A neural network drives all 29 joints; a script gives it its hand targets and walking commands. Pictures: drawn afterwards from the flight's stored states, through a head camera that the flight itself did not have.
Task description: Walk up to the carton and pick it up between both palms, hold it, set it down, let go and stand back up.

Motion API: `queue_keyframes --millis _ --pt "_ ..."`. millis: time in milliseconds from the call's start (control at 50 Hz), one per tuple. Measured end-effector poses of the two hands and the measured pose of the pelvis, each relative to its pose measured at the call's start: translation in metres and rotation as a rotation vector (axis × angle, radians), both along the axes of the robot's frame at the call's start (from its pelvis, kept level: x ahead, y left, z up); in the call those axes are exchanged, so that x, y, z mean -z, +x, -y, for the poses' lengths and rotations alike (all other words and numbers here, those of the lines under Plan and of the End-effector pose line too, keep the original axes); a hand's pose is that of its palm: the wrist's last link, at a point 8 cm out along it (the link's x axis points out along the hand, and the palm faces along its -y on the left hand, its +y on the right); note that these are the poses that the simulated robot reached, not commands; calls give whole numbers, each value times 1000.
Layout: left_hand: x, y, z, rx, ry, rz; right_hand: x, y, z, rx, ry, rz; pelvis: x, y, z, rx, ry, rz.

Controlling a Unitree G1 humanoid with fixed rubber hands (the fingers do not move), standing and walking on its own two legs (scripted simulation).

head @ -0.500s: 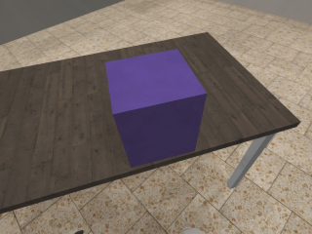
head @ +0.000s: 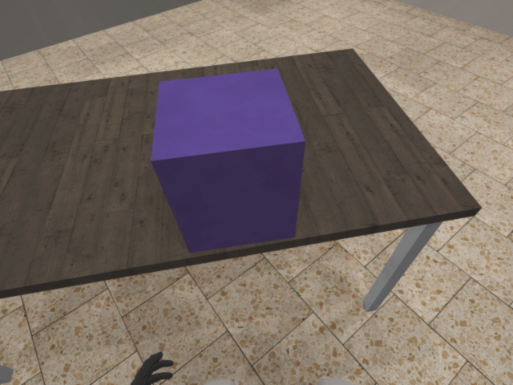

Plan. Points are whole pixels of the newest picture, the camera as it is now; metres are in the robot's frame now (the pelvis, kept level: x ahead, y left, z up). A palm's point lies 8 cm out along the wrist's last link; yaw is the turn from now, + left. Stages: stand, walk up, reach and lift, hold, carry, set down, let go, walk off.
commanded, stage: walk up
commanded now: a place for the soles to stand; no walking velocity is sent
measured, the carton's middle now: (231, 164) +0.48 +0.05 +0.06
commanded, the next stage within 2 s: none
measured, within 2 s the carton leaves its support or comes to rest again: neither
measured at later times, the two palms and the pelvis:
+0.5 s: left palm out of the picture +0.04 +0.23 -0.11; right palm out of the picture +0.13 -0.22 -0.10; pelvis +0.01 +0.00 +0.02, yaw +9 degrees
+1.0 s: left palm out of the picture -0.01 +0.26 -0.13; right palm out of the picture +0.08 -0.23 -0.11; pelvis +0.02 +0.01 +0.01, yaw +13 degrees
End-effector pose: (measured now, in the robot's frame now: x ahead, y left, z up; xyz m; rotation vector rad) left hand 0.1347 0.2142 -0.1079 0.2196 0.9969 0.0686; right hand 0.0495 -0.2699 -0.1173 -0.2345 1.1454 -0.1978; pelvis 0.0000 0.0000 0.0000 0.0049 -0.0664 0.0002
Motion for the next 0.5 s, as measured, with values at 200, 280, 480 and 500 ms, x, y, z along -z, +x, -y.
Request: queue_keyframes --millis 200,280,480,500 --pt "13 -47 -43 -141 5 -86 -9 11 -36 -80 31 4 -4 5 -2 -111 -6 -3" --pt "7 -62 -38 -173 -1 -88 -9 31 -46 -134 76 5 -10 8 0 -125 -11 -2" --pt "6 -90 -18 -196 -35 -138 -16 75 -51 -220 90 90 -16 6 3 -145 -21 -12" --pt "6 -92 -17 -198 -37 -140 -16 76 -51 -223 88 88 -16 6 4 -149 -22 -13"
